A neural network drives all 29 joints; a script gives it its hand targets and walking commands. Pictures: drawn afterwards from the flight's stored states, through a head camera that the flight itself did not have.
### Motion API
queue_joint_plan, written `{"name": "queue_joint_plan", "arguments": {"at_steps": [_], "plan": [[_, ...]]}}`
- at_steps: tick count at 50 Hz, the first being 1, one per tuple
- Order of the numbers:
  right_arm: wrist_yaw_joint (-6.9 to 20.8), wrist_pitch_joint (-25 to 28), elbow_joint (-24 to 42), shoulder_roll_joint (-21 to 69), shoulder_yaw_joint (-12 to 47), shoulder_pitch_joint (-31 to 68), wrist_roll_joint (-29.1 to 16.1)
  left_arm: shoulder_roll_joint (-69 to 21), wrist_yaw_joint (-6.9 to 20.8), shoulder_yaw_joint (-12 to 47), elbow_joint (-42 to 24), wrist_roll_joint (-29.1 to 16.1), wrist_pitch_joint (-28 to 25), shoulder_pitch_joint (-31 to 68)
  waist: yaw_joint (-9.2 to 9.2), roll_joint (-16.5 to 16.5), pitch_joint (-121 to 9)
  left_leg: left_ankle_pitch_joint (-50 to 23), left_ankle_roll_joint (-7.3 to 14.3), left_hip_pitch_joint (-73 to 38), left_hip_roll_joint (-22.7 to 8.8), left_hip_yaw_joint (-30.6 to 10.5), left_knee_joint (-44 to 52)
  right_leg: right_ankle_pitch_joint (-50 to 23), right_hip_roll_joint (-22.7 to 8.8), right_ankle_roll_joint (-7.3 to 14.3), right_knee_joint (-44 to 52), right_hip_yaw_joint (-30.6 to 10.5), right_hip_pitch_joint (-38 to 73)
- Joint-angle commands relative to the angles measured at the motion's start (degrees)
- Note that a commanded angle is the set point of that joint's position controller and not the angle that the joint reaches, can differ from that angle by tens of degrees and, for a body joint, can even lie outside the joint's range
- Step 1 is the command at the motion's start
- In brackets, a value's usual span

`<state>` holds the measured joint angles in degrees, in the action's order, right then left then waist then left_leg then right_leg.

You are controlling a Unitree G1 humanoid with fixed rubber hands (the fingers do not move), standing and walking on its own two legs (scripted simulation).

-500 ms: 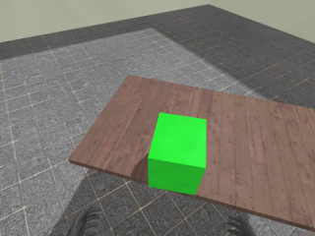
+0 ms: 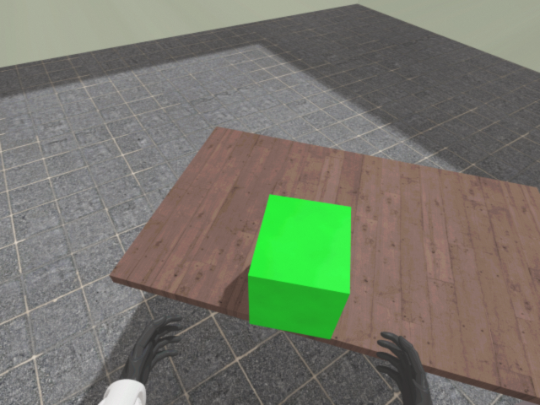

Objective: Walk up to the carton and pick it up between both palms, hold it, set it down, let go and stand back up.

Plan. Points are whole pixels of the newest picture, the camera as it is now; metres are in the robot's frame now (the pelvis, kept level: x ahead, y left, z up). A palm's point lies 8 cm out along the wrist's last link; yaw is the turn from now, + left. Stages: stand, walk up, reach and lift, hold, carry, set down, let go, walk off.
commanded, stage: reach and lift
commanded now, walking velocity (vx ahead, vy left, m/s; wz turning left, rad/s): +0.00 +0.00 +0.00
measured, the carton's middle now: (299, 266) +0.43 -0.05 -0.11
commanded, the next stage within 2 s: none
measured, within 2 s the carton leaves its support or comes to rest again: neither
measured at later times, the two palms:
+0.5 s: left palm (153, 327) +0.26 +0.19 -0.03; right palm (407, 349) +0.24 -0.21 -0.05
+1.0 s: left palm (172, 264) +0.35 +0.18 +0.01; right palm (405, 288) +0.32 -0.21 -0.01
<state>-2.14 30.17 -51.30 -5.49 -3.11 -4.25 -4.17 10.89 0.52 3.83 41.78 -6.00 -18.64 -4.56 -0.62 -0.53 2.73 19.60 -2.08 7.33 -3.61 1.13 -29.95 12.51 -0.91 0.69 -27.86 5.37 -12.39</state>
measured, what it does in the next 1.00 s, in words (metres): stands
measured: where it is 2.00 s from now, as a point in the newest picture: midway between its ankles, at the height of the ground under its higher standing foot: outside the picture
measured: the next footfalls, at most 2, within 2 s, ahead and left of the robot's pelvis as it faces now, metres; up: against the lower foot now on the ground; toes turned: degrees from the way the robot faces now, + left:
none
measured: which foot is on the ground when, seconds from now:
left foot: down 0.00-1.00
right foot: down 0.00-1.00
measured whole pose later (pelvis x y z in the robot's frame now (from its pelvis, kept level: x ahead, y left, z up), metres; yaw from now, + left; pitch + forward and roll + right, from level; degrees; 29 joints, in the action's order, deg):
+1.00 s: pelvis -0.01 +0.01 -0.01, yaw +0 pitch +11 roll -1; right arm -2.9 27.4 -68.6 -11.9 0.3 30.6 -13.4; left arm 9.6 -2.7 4.5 65.6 -12.7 -25.4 30.8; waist -1.8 -2.8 -7.1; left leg 20.1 -1.3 27.8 -2.8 1.0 -37.4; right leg 11.7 -1.9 0.1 -33.2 4.9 -32.0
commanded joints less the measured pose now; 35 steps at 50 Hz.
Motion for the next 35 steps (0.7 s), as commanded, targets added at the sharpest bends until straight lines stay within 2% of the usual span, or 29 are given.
{"name": "queue_joint_plan", "arguments": {"at_steps": [1,3,7,9,11,14,16,20,22,27,32,35], "plan": [[0.7,6.5,4.7,-5.4,-0.9,7.2,-1.3,3.9,-1.1,-0.7,-7.3,-0.6,-6.3,7.4,-0.09,-1.2,-10.3,-17.3,-1.8,8.8,4.2,0.9,3.3,-10.2,2.4,1.3,1.4,-4.2,11.6],[1.0,7.3,3.8,-5.1,-0.3,8.6,-2.4,3.6,-1.2,-0.5,-6.2,-1.0,-7.9,7.8,-0.02,-0.4,-9.6,-16.2,-1.7,9.9,4.3,0.3,3.1,-9.4,2.2,1.2,1.0,-4.5,11.2],[1.6,8.3,0.7,-6.3,-0.6,10.7,-3.2,2.5,-1.8,0.4,-4.7,-1.4,-10.5,10.0,-0.6,-2.0,-8.9,-13.5,-1.9,11.3,4.0,-0.3,3.2,-6.1,2.5,1.9,0.6,-4.4,8.9],[1.9,8.9,0.1,-6.9,-1.0,12.2,-3.3,2.4,-2.2,0.9,-3.9,-1.7,-11.3,11.1,-0.67,-1.5,-9.1,-12.0,-2.0,12.5,3.8,-0.5,2.9,-4.2,2.6,1.9,0.5,-4.0,7.6],[2.0,9.3,-1.3,-6.9,-1.6,15.2,-3.6,1.6,-2.7,1.5,-2.5,-1.5,-12.1,13.2,-0.7,-2.6,-10.7,-13.0,-2.6,12.0,3.6,-0.7,2.4,-4.5,2.9,2.0,0.0,-3.9,6.3],[2.1,9.1,-2.5,-6.9,-0.1,17.1,-4.4,1.3,-2.9,1.5,0.3,-2.6,-12.9,15.0,-0.77,-0.4,-11.3,-11.4,-1.8,14.1,4.0,-0.6,1.8,-3.8,2.6,1.8,-0.5,-3.9,6.4],[2.1,9.0,-3.1,-7.8,-0.5,18.7,-4.8,2.3,-3.1,1.1,-0.2,-2.7,-13.0,17.4,-0.48,-1.1,-13.3,-11.7,-1.8,13.9,4.2,-0.5,1.5,-4.7,2.7,1.6,-1.1,-4.0,6.1],[1.9,9.1,-3.3,-10.0,-0.5,22.4,-6.5,2.2,-3.9,1.0,-1.1,-2.7,-12.6,19.9,-0.61,-2.5,-18.1,-19.3,-2.9,11.3,4.1,-0.9,-0.2,-10.1,3.3,2.0,-1.7,-3.8,5.7],[1.6,8.8,-3.5,-10.3,0.2,23.1,-7.0,2.3,-4.0,0.2,-0.4,-2.4,-12.2,19.7,-0.37,-1.2,-19.1,-21.2,-2.7,11.0,4.3,-0.8,-1.0,-11.9,3.5,1.9,-1.7,-4.0,6.6],[0.9,7.3,-6.6,-10.8,0.6,27.6,-7.0,1.5,-3.1,-0.4,3.7,-3.5,-11.1,25.0,-1.08,-0.3,-19.0,-17.9,-2.1,13.7,4.5,-0.4,-0.7,-11.1,2.8,1.4,-1.4,-4.3,5.5],[0.8,5.4,-6.9,-10.3,2.6,32.1,-8.5,2.0,-2.7,-0.6,5.9,-4.7,-11.0,30.5,-0.72,-0.2,-21.1,-19.3,-1.8,13.8,4.7,-0.8,-2.0,-11.6,2.5,1.1,-1.8,-4.6,3.4],[0.7,4.2,-6.1,-11.6,1.9,37.0,-8.4,3.4,-2.8,-0.9,7.1,-5.7,-10.9,35.7,-0.6,0.0,-23.1,-17.1,-1.4,15.8,4.6,-0.6,-1.8,-9.8,2.2,0.9,-1.9,-4.4,1.8]]}}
